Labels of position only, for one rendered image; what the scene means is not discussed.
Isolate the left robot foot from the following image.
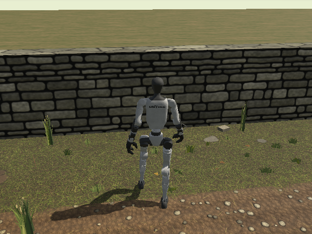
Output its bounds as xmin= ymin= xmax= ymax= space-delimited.
xmin=138 ymin=180 xmax=145 ymax=189

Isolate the left robot upper arm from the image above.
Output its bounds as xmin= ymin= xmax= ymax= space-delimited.
xmin=134 ymin=98 xmax=147 ymax=126

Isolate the right robot upper arm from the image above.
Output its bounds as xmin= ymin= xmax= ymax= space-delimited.
xmin=167 ymin=98 xmax=180 ymax=125

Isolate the robot right hand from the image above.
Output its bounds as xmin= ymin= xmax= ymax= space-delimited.
xmin=173 ymin=133 xmax=184 ymax=143

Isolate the robot left hand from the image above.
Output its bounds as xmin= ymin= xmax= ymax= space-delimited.
xmin=126 ymin=141 xmax=137 ymax=155

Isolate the left robot shin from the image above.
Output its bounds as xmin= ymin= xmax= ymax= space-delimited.
xmin=139 ymin=152 xmax=146 ymax=183

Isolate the robot right forearm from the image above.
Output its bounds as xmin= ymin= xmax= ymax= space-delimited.
xmin=175 ymin=118 xmax=183 ymax=135

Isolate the robot left forearm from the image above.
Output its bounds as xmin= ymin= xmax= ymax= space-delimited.
xmin=128 ymin=118 xmax=139 ymax=142

